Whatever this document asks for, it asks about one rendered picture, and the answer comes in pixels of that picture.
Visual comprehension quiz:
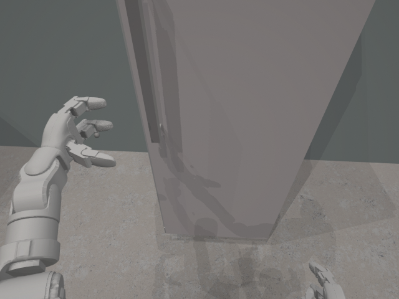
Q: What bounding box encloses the left robot upper arm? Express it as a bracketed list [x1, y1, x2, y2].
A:
[0, 271, 66, 299]

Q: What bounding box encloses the robot left forearm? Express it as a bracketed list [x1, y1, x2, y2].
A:
[0, 147, 70, 281]

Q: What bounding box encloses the right robot hand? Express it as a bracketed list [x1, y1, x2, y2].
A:
[301, 261, 347, 299]

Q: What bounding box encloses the handle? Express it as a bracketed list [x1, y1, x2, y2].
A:
[125, 0, 161, 143]

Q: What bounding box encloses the fridge door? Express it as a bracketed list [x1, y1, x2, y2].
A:
[118, 0, 375, 239]

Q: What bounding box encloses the left robot hand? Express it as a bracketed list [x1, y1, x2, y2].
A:
[41, 96, 116, 168]

